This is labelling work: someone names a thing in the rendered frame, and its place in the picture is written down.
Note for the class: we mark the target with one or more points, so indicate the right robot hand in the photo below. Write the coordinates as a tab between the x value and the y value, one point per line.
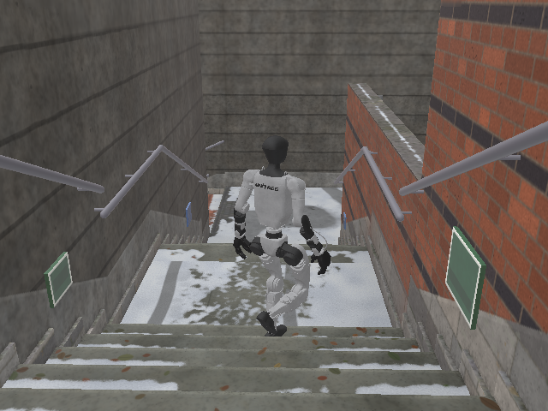
324	261

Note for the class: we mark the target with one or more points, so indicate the left robot forearm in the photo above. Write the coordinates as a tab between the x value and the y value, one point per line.
239	224

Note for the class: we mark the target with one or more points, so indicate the humanoid robot head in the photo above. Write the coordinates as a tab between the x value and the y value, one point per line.
275	149

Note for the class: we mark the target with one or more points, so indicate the right robot forearm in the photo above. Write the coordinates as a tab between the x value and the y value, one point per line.
311	239

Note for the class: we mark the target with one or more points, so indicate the humanoid robot torso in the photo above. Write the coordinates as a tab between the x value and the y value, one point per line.
273	206

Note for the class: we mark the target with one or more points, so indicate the robot left upper arm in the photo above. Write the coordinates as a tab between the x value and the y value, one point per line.
241	204

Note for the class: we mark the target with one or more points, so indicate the left robot hand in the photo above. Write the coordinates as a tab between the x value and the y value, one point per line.
245	244

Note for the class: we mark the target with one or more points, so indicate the robot right upper arm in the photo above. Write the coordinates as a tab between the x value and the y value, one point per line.
297	188

